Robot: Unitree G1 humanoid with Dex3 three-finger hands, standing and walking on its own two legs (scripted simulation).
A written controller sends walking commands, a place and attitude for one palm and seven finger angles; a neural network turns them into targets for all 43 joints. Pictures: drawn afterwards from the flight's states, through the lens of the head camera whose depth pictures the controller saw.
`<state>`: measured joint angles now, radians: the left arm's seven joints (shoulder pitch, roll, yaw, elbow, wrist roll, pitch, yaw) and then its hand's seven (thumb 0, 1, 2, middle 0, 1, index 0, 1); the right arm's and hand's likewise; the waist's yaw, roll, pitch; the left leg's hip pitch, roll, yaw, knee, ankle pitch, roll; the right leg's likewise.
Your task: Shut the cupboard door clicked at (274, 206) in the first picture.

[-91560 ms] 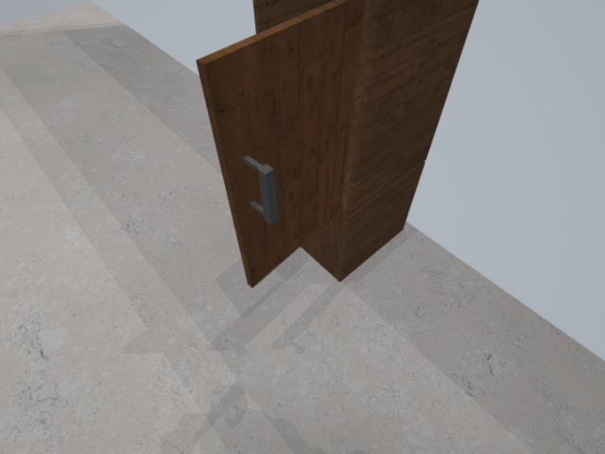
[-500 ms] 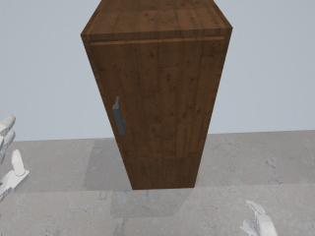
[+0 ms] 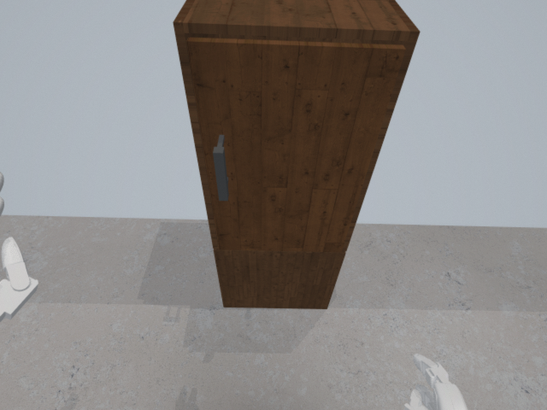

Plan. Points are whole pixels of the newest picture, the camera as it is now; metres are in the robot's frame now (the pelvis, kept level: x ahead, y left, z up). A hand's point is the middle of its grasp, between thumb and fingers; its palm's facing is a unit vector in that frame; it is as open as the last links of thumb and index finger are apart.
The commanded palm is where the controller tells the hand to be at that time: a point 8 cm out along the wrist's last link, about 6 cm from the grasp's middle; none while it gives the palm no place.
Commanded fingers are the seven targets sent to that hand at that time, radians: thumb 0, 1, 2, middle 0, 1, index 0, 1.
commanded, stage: step back with the hand held close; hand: left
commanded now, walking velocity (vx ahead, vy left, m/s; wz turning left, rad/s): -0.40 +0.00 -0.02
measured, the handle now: (222, 168) +0.57 +0.15 +0.01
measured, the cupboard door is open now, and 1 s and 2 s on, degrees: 0 0 0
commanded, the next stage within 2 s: stop stepping back and stand still in 0.54 s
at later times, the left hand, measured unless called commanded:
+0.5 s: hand out of the picture +0.14 +0.28 +0.18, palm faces +0.43 -0.80 -0.41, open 7.4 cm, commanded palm +0.09 +0.30 +0.19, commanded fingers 0.00 0.90 0.90 -0.20 -0.30 -0.20 -0.30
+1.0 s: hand out of the picture +0.08 +0.28 +0.17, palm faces +0.40 -0.85 -0.35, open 7.5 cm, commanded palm +0.01 +0.32 +0.19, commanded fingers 0.00 0.90 0.90 -0.20 -0.30 -0.20 -0.30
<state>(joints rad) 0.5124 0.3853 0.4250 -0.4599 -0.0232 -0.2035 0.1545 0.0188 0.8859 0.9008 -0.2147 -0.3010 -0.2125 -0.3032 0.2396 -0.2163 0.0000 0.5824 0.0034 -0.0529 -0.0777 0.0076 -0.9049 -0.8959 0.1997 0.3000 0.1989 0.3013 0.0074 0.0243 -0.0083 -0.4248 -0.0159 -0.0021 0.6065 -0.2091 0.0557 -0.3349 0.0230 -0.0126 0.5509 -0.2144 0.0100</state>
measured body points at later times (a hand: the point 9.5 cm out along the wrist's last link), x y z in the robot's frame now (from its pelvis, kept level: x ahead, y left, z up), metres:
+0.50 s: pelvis -0.06 +0.01 +0.00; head -0.04 +0.05 +0.45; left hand +0.12 +0.32 +0.20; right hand +0.11 -0.21 -0.07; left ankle +0.09 +0.09 -0.73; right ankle -0.19 -0.13 -0.72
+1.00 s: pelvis -0.15 +0.02 +0.01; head -0.15 +0.06 +0.46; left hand +0.05 +0.32 +0.19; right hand -0.04 -0.22 -0.07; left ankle -0.04 +0.10 -0.72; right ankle -0.19 -0.09 -0.72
